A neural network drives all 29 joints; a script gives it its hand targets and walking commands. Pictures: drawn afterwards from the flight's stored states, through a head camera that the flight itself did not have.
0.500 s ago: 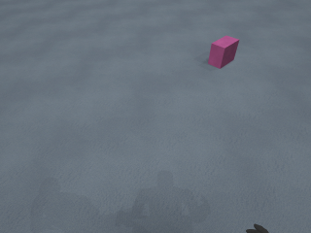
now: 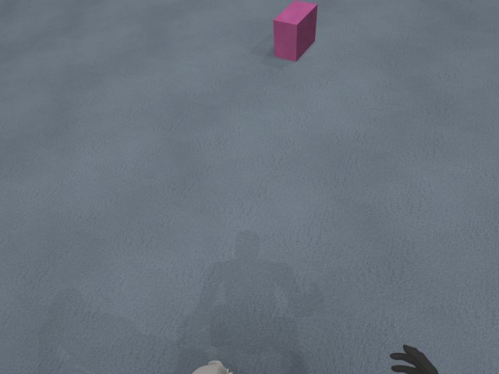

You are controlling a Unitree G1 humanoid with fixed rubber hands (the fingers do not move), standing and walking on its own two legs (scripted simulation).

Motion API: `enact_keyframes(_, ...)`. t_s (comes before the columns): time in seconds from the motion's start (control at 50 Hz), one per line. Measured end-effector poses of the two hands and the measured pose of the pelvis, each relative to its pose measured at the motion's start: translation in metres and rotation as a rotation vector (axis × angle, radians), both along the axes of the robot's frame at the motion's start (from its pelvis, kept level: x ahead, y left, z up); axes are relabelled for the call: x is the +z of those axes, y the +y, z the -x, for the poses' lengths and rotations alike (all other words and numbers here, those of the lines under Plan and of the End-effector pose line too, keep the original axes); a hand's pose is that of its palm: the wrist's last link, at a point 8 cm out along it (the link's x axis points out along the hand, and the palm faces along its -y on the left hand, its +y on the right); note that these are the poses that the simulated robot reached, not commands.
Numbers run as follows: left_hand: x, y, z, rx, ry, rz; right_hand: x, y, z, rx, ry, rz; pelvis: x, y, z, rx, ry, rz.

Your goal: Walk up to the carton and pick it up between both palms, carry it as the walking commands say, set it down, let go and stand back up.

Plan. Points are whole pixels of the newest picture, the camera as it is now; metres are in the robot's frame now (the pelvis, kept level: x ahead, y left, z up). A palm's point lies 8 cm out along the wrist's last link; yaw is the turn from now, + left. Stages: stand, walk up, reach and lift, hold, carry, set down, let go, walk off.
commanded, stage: walk up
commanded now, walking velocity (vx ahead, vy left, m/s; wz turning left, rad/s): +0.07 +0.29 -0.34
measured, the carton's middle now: (295, 31) +2.28 -0.21 -0.66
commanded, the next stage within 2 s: none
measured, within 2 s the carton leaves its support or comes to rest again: neither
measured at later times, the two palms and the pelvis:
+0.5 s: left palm (61, 371) +0.17 +0.37 -0.11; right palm out of the picture +0.12 -0.15 -0.09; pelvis +0.06 +0.11 +0.00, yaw -4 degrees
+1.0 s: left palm (140, 241) +0.41 +0.28 -0.11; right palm (392, 290) +0.31 -0.24 -0.16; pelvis +0.30 +0.02 -0.03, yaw -10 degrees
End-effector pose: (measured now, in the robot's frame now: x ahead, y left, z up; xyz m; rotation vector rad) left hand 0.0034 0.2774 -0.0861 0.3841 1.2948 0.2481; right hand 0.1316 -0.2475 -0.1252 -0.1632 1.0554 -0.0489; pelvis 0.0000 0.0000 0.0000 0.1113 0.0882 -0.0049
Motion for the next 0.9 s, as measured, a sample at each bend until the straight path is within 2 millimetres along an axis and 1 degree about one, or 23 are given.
enact_keyframes(0.08, -0.014, 0.024, -0.006, -0.02, 0.015, 0.032, 0.007, 0.021, -0.008, -0.012, -0.025, 0.034, -0.004, 0.028, -0.002, -0.018, 0.004, 0.031)
enact_keyframes(0.12, -0.024, 0.038, -0.016, -0.033, 0.008, 0.055, 0.011, 0.034, -0.009, -0.022, -0.038, 0.057, -0.007, 0.044, -0.004, -0.029, 0.004, 0.049)
enact_keyframes(0.16, -0.039, 0.054, -0.034, -0.057, -0.024, 0.076, 0.011, 0.045, -0.008, -0.035, -0.059, 0.087, -0.016, 0.062, -0.008, -0.042, -0.001, 0.083)
enact_keyframes(0.18, -0.047, 0.062, -0.046, -0.068, -0.05, 0.081, 0.008, 0.051, -0.005, -0.04, -0.06, 0.104, -0.022, 0.07, -0.009, -0.044, -0.002, 0.097)
enact_keyframes(0.2, -0.051, 0.067, -0.06, -0.077, -0.082, 0.089, 0.009, 0.057, 0.001, -0.046, -0.045, 0.111, -0.022, 0.076, -0.01, -0.043, -0.018, 0.098)
enact_keyframes(0.26, -0.047, 0.073, -0.101, -0.11, -0.188, 0.12, 0.021, 0.072, 0.015, -0.074, -0.028, 0.125, -0.015, 0.089, -0.015, -0.047, -0.046, 0.12)
enact_keyframes(0.3, -0.041, 0.077, -0.12, -0.123, -0.236, 0.144, 0.031, 0.077, 0.018, -0.088, -0.035, 0.137, -0.009, 0.096, -0.021, -0.052, -0.052, 0.137)
enact_keyframes(0.38, -0.034, 0.083, -0.139, -0.13, -0.274, 0.189, 0.043, 0.087, 0.012, -0.093, -0.067, 0.148, -0.002, 0.107, -0.033, -0.055, -0.059, 0.155)
enact_keyframes(0.46, -0.03, 0.088, -0.154, -0.14, -0.273, 0.205, 0.043, 0.094, 0.009, -0.098, -0.058, 0.143, 0.001, 0.113, -0.047, -0.056, -0.06, 0.166)
enact_keyframes(0.52, -0.026, 0.088, -0.171, -0.15, -0.277, 0.21, 0.038, 0.095, 0.013, -0.108, -0.024, 0.133, 0.002, 0.113, -0.061, -0.056, -0.06, 0.168)
enact_keyframes(0.6, -0.021, 0.082, -0.204, -0.163, -0.299, 0.207, 0.029, 0.091, 0.016, -0.129, 0.035, 0.119, 0.001, 0.107, -0.088, -0.058, -0.07, 0.164)
enact_keyframes(0.64, -0.019, 0.076, -0.224, -0.17, -0.312, 0.205, 0.024, 0.087, 0.012, -0.137, 0.059, 0.111, 0.0, 0.101, -0.104, -0.059, -0.071, 0.159)
enact_keyframes(0.68, -0.018, 0.07, -0.245, -0.179, -0.324, 0.198, 0.018, 0.082, 0.003, -0.142, 0.08, 0.1, -0.002, 0.094, -0.122, -0.06, -0.073, 0.152)
enact_keyframes(0.72, -0.018, 0.063, -0.269, -0.189, -0.332, 0.188, 0.011, 0.076, -0.011, -0.148, 0.092, 0.088, -0.006, 0.086, -0.142, -0.065, -0.072, 0.142)
enact_keyframes(0.78, -0.021, 0.048, -0.309, -0.217, -0.328, 0.168, -0.006, 0.065, -0.039, -0.166, 0.1, 0.061, -0.016, 0.072, -0.176, -0.085, -0.062, 0.123)
enact_keyframes(0.82, -0.025, 0.035, -0.34, -0.239, -0.325, 0.151, -0.021, 0.056, -0.059, -0.182, 0.113, 0.039, -0.025, 0.06, -0.202, -0.102, -0.049, 0.108)
enact_keyframes(0.86, -0.033, 0.022, -0.372, -0.258, -0.328, 0.126, -0.041, 0.045, -0.08, -0.192, 0.129, 0.018, -0.039, 0.047, -0.228, -0.115, -0.041, 0.089)
enact_keyframes(0.9, -0.041, 0.008, -0.395, -0.273, -0.329, 0.102, -0.057, 0.032, -0.104, -0.199, 0.14, 0.003, -0.05, 0.033, -0.252, -0.129, -0.051, 0.082)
